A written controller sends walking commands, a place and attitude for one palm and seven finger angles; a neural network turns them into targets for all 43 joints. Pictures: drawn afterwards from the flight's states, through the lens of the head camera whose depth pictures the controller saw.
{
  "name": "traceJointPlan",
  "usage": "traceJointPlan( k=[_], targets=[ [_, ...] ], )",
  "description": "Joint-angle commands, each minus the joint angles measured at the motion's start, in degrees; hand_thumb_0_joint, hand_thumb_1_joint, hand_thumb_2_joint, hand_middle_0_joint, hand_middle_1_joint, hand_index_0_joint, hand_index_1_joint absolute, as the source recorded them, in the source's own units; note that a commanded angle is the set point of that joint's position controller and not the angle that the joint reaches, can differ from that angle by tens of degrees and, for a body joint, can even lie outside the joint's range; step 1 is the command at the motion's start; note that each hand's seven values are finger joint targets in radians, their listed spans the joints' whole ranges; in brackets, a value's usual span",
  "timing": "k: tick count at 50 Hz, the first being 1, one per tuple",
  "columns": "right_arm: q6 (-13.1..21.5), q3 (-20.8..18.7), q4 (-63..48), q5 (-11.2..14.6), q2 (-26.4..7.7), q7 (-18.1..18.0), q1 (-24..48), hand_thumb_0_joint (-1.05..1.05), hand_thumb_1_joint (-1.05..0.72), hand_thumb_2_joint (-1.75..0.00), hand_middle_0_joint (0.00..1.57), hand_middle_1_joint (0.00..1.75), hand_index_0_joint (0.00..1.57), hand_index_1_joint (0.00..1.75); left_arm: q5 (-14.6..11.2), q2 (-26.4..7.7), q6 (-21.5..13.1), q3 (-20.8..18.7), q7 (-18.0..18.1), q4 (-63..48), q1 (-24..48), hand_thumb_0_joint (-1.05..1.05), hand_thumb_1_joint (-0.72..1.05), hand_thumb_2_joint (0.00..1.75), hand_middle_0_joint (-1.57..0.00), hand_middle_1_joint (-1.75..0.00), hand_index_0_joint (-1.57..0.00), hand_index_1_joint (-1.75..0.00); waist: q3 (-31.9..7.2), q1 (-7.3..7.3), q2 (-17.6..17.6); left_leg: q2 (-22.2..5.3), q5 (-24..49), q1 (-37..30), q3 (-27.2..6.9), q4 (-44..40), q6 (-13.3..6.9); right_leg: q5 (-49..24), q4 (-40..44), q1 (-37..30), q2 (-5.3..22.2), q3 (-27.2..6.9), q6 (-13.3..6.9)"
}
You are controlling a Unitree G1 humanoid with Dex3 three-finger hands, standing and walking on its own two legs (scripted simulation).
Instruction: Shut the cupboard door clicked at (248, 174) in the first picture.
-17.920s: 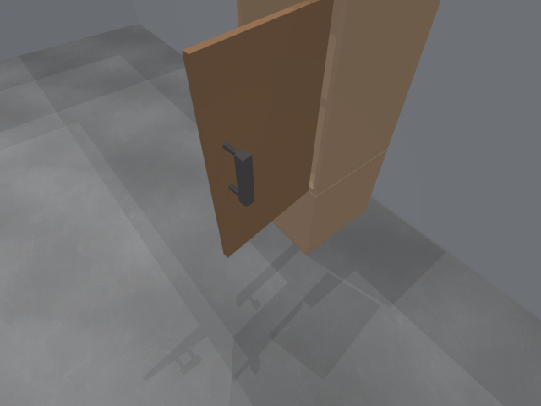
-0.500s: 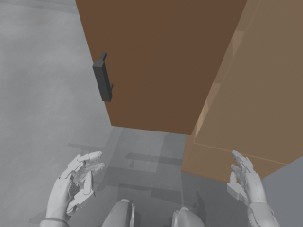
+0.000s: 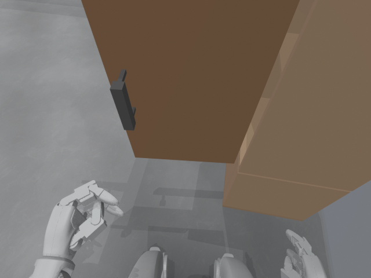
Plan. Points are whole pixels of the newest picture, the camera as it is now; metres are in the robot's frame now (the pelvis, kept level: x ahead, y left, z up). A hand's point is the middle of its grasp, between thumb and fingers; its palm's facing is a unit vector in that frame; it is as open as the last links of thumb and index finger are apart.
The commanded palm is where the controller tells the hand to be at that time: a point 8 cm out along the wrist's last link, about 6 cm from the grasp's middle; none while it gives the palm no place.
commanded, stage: raise the hand and make a fist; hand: left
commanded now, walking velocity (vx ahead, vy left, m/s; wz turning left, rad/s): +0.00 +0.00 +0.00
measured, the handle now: (126, 101) +0.49 +0.17 +0.08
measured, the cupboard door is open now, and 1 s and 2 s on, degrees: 97 97 97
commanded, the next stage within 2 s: bring the fist close to the handle in 0.94 s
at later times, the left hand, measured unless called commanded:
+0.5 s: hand (89, 207) +0.23 +0.19 +0.08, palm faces +0.00 -1.00 -0.04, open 3.1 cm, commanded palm +0.21 +0.24 +0.08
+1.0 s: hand (94, 208) +0.23 +0.18 +0.08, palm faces -0.02 -1.00 -0.04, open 3.1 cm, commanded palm +0.21 +0.23 +0.08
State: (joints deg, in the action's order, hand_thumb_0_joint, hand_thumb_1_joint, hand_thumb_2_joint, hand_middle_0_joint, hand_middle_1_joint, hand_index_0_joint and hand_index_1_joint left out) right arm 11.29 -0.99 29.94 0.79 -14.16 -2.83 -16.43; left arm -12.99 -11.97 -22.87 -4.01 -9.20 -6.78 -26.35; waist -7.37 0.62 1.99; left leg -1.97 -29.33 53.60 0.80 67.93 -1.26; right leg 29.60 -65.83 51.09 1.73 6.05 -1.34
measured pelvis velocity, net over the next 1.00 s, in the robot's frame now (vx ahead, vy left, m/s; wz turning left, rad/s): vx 0.01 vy -0.01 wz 0.01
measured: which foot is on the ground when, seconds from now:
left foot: down 0.00-1.00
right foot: down 0.00-1.00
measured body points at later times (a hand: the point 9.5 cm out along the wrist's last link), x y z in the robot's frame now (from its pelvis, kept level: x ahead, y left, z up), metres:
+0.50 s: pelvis +0.02 +0.00 +0.01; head +0.08 +0.00 +0.46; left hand +0.23 +0.24 +0.08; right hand +0.21 -0.22 -0.06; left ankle +0.04 +0.10 -0.65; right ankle +0.03 -0.11 -0.65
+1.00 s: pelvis +0.01 -0.01 +0.02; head +0.07 -0.01 +0.46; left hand +0.23 +0.23 +0.08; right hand +0.19 -0.25 -0.06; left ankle +0.04 +0.10 -0.65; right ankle +0.03 -0.11 -0.65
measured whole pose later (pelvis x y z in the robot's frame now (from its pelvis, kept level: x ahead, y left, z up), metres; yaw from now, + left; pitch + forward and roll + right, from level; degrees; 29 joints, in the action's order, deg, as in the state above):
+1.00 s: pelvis +0.01 -0.01 +0.02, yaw +0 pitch +13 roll -2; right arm 10.5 0.5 28.2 1.6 -14.1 -3.0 -14.8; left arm -16.9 -13.9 -20.3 -8.6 -15.3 -2.3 -21.5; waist -6.6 -0.2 2.1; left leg -2.2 -28.4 47.8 0.2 63.3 -0.5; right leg 28.8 -61.1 45.2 1.1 6.5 -1.9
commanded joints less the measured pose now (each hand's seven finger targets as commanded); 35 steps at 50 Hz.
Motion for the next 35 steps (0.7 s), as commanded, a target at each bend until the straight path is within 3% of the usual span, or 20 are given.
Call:
traceJointPlan(
  k=[1, 4, 6, 13, 19, 23, 26, 29, 35],
  targets=[
    [3.37, -2.27, -10.80, 0.42, -6.53, -0.78, 4.69, 0.00, -0.90, -0.90, 0.20, 0.30, 0.20, 0.30, -1.32, -6.01, -3.76, -4.41, -1.16, -12.58, 1.23, 0.00, 0.90, 0.90, -1.10, -1.28, -1.10, -1.28, -11.82, -0.97, -0.37, 2.09, 8.11, -9.16, -3.23, -12.32, -0.01, -4.64, 11.09, -8.51, -1.98, -3.15, -0.37],
    [2.96, -2.14, -10.77, 0.31, -6.49, -0.87, 4.55, 0.00, -0.90, -0.90, 0.20, 0.30, 0.20, 0.30, -1.46, -7.06, -3.93, -5.65, -0.67, -14.02, 2.22, 0.00, 0.90, 0.90, -1.15, -1.34, -1.15, -1.34, -12.36, -1.19, 1.38, 2.02, 10.52, -10.95, -3.43, -12.65, 0.01, -7.68, 10.43, -9.20, -2.41, -2.45, -0.62],
    [2.72, -1.96, -10.98, 0.21, -6.35, -0.69, 4.38, 0.00, -0.90, -0.90, 0.20, 0.30, 0.20, 0.30, -1.63, -5.92, -3.74, -4.74, -0.74, -13.69, 1.78, 0.00, 0.90, 0.90, -1.19, -1.38, -1.19, -1.38, -11.92, -0.87, 2.55, 2.03, 11.38, -11.88, -3.30, -12.84, 0.18, -9.18, 10.59, -9.16, -2.39, -2.28, -0.52],
    [1.44, -1.64, -11.37, 0.44, -6.73, -0.54, 3.59, 0.00, -0.90, -0.90, 0.20, 0.30, 0.20, 0.30, -2.17, -6.59, -1.19, -5.33, -3.35, -11.13, 3.30, 0.00, 0.90, 0.90, -1.30, -1.50, -1.30, -1.50, -10.76, 0.07, 0.31, 1.95, 12.51, -12.23, -3.21, -13.11, 0.24, -11.58, 12.00, -10.87, -2.69, -2.35, -0.23],
    [1.51, -0.99, -11.14, 0.35, -6.71, -0.79, 3.74, 0.00, -0.90, -0.90, 0.20, 0.30, 0.20, 0.30, -3.02, -9.04, -0.44, -8.15, -4.39, -11.61, 5.95, 0.00, 0.90, 0.90, -1.30, -1.50, -1.30, -1.50, -12.23, -0.81, 3.10, 2.03, 15.84, -14.16, -3.51, -13.68, 0.32, -14.82, 11.81, -13.03, -2.87, -2.26, -0.68],
    [1.75, -0.99, -10.66, 0.58, -6.72, -0.72, 3.56, 0.00, -0.90, -0.90, 0.20, 0.30, 0.20, 0.30, -4.34, -8.38, -0.34, -8.74, -5.39, -9.78, 6.31, 0.00, 0.90, 0.90, -1.30, -1.50, -1.30, -1.50, -11.95, -0.55, 0.34, 2.01, 15.89, -13.99, -3.28, -13.95, 0.47, -15.46, 12.68, -13.98, -2.73, -2.35, -0.32],
    [2.00, -1.09, -10.35, 0.77, -6.92, -0.76, 3.54, 0.00, -0.90, -0.90, 0.20, 0.30, 0.20, 0.30, -4.44, -9.16, -0.19, -9.22, -6.23, -9.24, 7.35, 0.00, 0.90, 0.90, -1.30, -1.50, -1.30, -1.50, -12.43, -0.70, 1.55, 2.07, 16.63, -14.48, -3.03, -14.13, 0.48, -16.18, 12.85, -14.63, -2.55, -2.68, -0.33],
    [2.10, -1.06, -10.30, 0.87, -7.04, -0.86, 3.83, 0.00, -0.90, -0.90, 0.20, 0.30, 0.20, 0.30, -4.80, -8.82, 0.50, -9.23, -6.78, -6.53, 6.74, 0.00, 0.90, 0.90, -1.30, -1.50, -1.30, -1.50, -10.34, -0.96, 0.72, 2.17, 15.58, -13.70, -3.06, -14.71, 0.37, -14.89, 13.78, -14.62, -2.65, -2.86, -0.43],
    [2.45, -1.27, -10.40, 0.83, -7.08, -0.73, 3.79, 0.00, -0.90, -0.90, 0.20, 0.30, 0.20, 0.30, -5.32, -9.25, -0.81, -9.87, -6.85, -7.30, 7.39, 0.00, 0.90, 0.90, -1.30, -1.50, -1.30, -1.50, -11.77, -1.18, -1.27, 2.42, 15.04, -12.51, -2.50, -14.23, 0.28, -14.07, 14.23, -16.38, -2.03, -4.24, -0.20]
  ],
)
